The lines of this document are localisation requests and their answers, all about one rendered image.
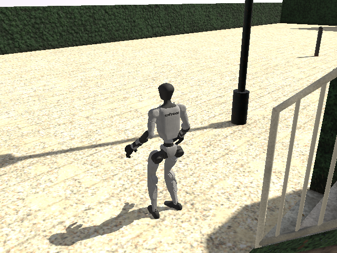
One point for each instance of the robot left forearm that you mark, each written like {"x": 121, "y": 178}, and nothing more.
{"x": 140, "y": 141}

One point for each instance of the robot right forearm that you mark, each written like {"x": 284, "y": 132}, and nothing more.
{"x": 183, "y": 132}

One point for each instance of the robot left thigh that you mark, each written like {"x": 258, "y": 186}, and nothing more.
{"x": 154, "y": 159}

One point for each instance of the robot right upper arm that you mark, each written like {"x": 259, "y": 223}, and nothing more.
{"x": 183, "y": 115}

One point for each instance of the robot left hand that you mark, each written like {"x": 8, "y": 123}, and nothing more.
{"x": 129, "y": 151}

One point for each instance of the left robot shin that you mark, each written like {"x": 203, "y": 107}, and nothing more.
{"x": 152, "y": 190}

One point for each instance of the robot right hand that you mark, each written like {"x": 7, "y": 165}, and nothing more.
{"x": 179, "y": 141}

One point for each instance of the robot left upper arm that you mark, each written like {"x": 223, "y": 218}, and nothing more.
{"x": 152, "y": 115}

